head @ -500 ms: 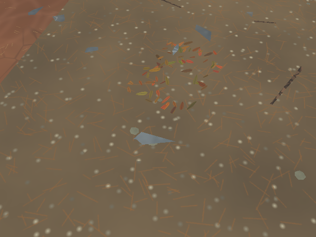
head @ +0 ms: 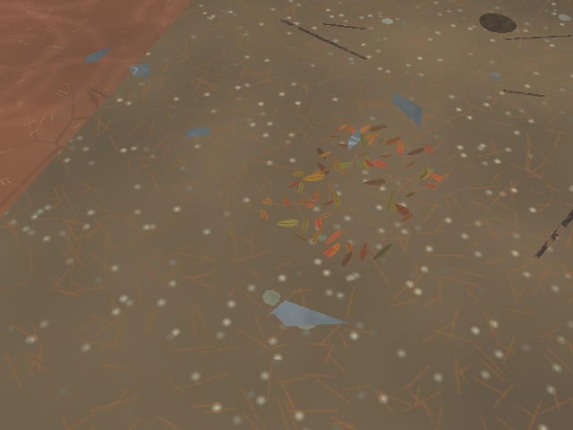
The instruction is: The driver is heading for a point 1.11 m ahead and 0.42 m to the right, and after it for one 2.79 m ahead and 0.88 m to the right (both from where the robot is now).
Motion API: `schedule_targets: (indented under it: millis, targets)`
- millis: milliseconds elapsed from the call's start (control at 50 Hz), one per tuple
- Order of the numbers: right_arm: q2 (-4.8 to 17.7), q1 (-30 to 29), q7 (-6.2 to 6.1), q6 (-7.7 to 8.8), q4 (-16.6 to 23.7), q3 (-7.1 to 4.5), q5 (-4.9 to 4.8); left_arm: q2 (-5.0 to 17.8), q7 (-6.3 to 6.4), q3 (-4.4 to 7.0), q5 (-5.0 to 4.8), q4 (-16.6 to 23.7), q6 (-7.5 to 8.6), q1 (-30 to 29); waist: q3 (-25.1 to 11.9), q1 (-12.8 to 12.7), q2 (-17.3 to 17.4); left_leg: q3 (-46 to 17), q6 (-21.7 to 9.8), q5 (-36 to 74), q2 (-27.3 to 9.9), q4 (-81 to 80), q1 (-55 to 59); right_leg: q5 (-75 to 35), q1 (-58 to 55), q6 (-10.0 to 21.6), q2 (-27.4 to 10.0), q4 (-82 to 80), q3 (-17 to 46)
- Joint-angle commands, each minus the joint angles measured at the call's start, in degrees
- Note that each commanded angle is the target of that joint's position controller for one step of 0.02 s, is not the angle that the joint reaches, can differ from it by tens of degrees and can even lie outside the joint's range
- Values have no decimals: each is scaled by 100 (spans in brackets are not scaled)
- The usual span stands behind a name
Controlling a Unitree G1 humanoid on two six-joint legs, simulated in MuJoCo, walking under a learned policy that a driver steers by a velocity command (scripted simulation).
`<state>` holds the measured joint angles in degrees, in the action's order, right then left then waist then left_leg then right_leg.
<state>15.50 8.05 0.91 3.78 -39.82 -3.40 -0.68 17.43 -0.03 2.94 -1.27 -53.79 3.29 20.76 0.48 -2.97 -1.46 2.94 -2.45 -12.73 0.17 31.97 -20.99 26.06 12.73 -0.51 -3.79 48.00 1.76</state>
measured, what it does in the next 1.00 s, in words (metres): walks ahead, turning right: right foot, then left foot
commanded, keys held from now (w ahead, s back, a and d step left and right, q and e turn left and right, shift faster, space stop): w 0.12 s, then w+e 0.88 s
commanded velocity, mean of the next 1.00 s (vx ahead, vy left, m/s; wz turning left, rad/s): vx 0.49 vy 0.00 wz -0.38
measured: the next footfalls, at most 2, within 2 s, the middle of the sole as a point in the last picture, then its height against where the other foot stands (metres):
right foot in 0.44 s outside the picture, level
left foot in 0.92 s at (309, 330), level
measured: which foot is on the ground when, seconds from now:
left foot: down 0.00-0.44, up 0.46-0.90, down 0.92-1.00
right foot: up 0.00-0.42, down 0.44-0.92, up 0.94-1.00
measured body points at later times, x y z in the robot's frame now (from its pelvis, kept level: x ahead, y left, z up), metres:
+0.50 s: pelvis +0.27 -0.04 -0.02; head +0.32 -0.05 +0.43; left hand +0.51 +0.18 -0.11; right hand +0.26 -0.32 -0.14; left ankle +0.07 +0.11 -0.67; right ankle +0.37 -0.13 -0.73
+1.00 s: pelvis +0.58 -0.06 -0.01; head +0.60 -0.07 +0.44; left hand +0.74 +0.18 -0.12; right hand +0.66 -0.38 -0.07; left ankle +0.70 +0.01 -0.73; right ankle +0.39 -0.12 -0.67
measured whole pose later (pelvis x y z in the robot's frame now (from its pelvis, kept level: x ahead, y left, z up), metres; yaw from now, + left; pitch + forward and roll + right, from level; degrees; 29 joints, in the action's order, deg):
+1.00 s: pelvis +0.58 -0.06 -0.01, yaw -26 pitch +2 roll +1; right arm 15.6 5.4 0.8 7.0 -38.1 -2.5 0.3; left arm 17.2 0.7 3.8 -1.7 -43.3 1.6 20.4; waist 0.7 -3.2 -1.5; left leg -0.3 -1.1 -9.0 2.0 31.6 -24.9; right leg 29.0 15.3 2.3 5.0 58.1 10.2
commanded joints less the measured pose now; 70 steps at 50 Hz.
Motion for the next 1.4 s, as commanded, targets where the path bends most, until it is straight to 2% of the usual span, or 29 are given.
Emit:
schedule_targets:
  millis: [20,60,120,260,340,380,440,460,480,500,520,540,560,580,640,760,840,900,920,940,960,980,1000,1040,1080,1160,1280,1340,1400]
  targets:
    - [895,1281,-2,94,-24,-232,45,741,-51,127,-142,741,321,-668,-315,706,1078,-3227,-1198,-1724,-1924,-1982,2793,-247,3446,325,-202,2316,223]
    - [651,829,25,131,2,-144,71,606,-53,145,3,701,292,-764,108,445,768,-2282,-1019,-553,-1490,-2241,1988,-1005,3116,313,-478,1753,209]
    - [654,775,-6,181,-71,-153,73,341,-93,97,47,687,163,-781,155,261,655,-1542,-1035,727,-1273,-2489,1631,-1575,2871,145,-500,1277,91]
    - [887,1130,-128,222,-413,-220,85,77,-212,-49,16,1101,122,-1992,442,616,460,-183,-798,1306,-1190,-2772,1517,-3319,2490,80,-132,-1020,-132]
    - [900,1329,-156,134,-638,-246,19,147,-340,-43,1,1385,128,-2406,535,673,375,125,-655,1771,-1479,-2482,2390,-3096,2635,341,1,-1546,-116]
    - [1003,1257,-196,44,-644,-275,20,250,-410,6,16,1466,137,-2330,367,537,490,298,-531,3277,-1539,-1948,2763,-2561,2361,525,223,-1599,-361]
    - [1145,1146,-320,-139,-545,-279,61,852,-358,355,-7,1163,71,-681,-735,-358,631,692,-145,5442,-1237,687,2401,-2093,-11,959,851,-1709,-717]
    - [974,1310,-356,-101,-383,-179,182,1353,-240,513,-4,1050,3,220,-1433,-586,-162,709,81,3438,-962,2580,875,-2129,-1890,1355,-147,-1623,858]
    - [137,1962,-197,81,-231,87,244,1597,-260,522,-65,1090,36,132,-2102,87,-1355,-86,416,-1934,294,4399,-1546,-602,-3652,2470,-1431,-2364,4142]
    - [725,1225,-113,305,-189,-16,7,1088,-242,401,-45,1133,46,243,-2119,-393,-685,-995,260,-1925,124,4818,-2153,-170,-3687,2258,-1375,-3005,4450]
    - [918,698,-75,427,11,-64,-166,917,-217,355,-2,1149,75,-20,-1280,-389,-451,-928,135,-1391,-131,4677,-2494,-580,-3026,2009,-1227,-3128,3606]
    - [869,503,-113,497,54,-40,-98,847,-203,329,7,1244,96,-379,-806,-163,136,-882,96,-936,-381,4221,-2304,-1199,-2125,1866,-1011,-3181,3016]
    - [891,434,-154,498,49,-83,46,704,-186,289,42,1337,99,-711,-475,59,268,-856,153,-701,-534,3754,-1966,-1823,-1331,1799,-814,-3278,2549]
    - [897,536,-160,440,63,-110,97,600,-161,247,122,1439,104,-887,-398,264,109,-906,199,-562,-638,3570,-1584,-2232,-828,1798,-670,-3413,2317]
    - [703,627,-174,252,126,-86,168,630,-88,265,70,1487,113,-910,-204,434,-33,-734,464,-367,-690,2859,-1348,-2839,-27,1854,-479,-3644,1804]
    - [399,-677,-120,274,501,48,129,855,68,343,-7,1366,18,-355,-14,-74,-192,-513,680,1830,-190,338,-750,-2389,512,1350,53,-3488,1246]
    - [655,-965,-22,352,624,-38,25,796,100,340,-48,1276,-71,-34,-64,-122,-327,-778,557,1571,-62,-331,-620,-1943,-203,1228,-227,-2903,1919]
    - [865,-317,-13,427,474,-167,14,727,106,335,-1,1348,-120,-184,-236,309,-536,-696,222,976,-44,-663,227,-2254,-417,1014,-245,-2188,2229]
    - [1053,298,-51,458,379,-253,91,479,79,246,35,1405,-104,-197,-732,619,-395,-899,-38,893,-373,-654,1324,-2348,-149,829,54,-1300,1980]
    - [1383,1167,-106,438,315,-329,144,110,67,113,160,1514,-86,-37,-1600,875,431,-1981,-372,545,-1433,-563,2846,-1037,633,587,513,374,1363]
    - [1717,1446,-43,350,80,-416,172,-1,56,57,-82,1699,-21,724,-1998,451,2471,-4809,-1253,-1052,-2506,-1261,4153,943,2654,303,1025,2013,824]
    - [1079,1188,-26,323,241,-287,76,656,86,173,-143,1509,-36,540,-1424,623,1481,-4773,-1075,-2117,-2395,-1498,3764,554,3211,207,530,2637,983]
    - [789,958,-58,283,274,-206,64,898,81,251,-89,1600,-71,-104,-745,772,914,-3724,-820,-1750,-2134,-1523,3100,-12,3311,164,363,2721,799]
    - [616,560,-66,238,224,-131,144,723,68,267,21,1735,-100,-547,-120,584,513,-2489,-711,-252,-1667,-1720,2015,-658,3015,93,28,2330,661]
    - [535,490,-78,272,142,-113,153,494,9,254,-49,1774,-154,-463,-29,432,805,-1762,-675,293,-1435,-1994,1582,-872,2660,76,-160,2047,531]
    - [754,565,-81,314,-77,-206,103,246,-19,189,-2,1975,-228,-799,103,423,593,-990,-870,1181,-1526,-2281,1587,-1342,2984,-43,-277,1342,430]
    - [1018,728,-131,195,-331,-265,57,90,-216,91,1,2191,-125,-1695,298,727,444,139,-658,1752,-1391,-2308,1856,-2760,2638,57,-169,-492,-68]
    - [1167,934,-132,105,-481,-311,-28,123,-310,92,-24,2384,-123,-2075,430,792,458,377,-565,2121,-1555,-2154,2305,-2514,2585,235,-75,-988,-281]
    - [1414,902,-173,-3,-507,-386,-111,389,-345,227,14,2447,-168,-1822,112,456,697,693,-404,4553,-1606,-1217,2665,-1664,1815,579,372,-1181,-692]
Velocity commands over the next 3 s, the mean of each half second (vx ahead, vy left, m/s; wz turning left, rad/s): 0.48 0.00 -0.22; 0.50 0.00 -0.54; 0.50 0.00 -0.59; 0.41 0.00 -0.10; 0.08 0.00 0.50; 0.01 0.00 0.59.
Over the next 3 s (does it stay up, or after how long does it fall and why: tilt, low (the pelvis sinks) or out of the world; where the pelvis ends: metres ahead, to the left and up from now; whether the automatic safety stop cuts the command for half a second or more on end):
stays up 1.06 -0.48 0.01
